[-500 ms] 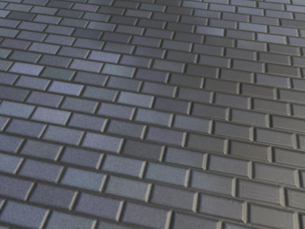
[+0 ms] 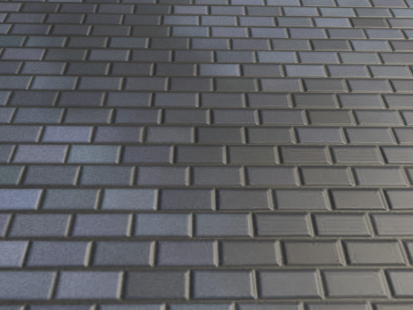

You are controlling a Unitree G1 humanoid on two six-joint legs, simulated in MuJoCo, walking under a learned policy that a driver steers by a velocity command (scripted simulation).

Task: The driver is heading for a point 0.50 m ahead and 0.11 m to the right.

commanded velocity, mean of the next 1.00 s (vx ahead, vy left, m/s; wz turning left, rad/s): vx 0.37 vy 0.00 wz -0.44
